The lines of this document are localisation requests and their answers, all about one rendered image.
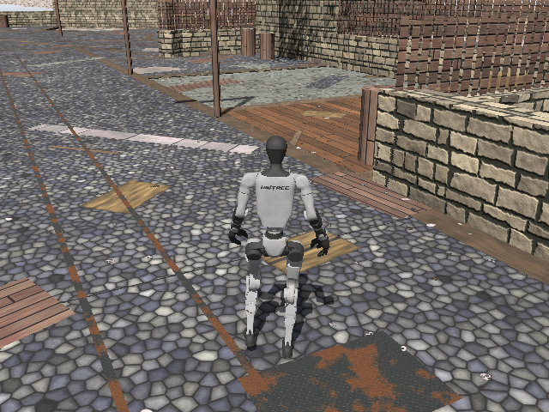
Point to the left robot foot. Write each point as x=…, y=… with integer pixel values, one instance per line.
x=250, y=339

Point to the robot right upper arm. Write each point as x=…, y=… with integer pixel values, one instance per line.
x=302, y=182

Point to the robot head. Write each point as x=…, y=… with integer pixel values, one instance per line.
x=276, y=147

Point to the robot left forearm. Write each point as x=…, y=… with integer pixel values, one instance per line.
x=236, y=222

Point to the right robot hand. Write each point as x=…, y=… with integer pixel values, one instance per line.
x=324, y=244

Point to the robot left upper arm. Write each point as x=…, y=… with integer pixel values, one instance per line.
x=247, y=182

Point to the robot right forearm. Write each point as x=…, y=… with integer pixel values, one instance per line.
x=318, y=227

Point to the left robot hand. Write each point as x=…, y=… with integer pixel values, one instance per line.
x=240, y=232

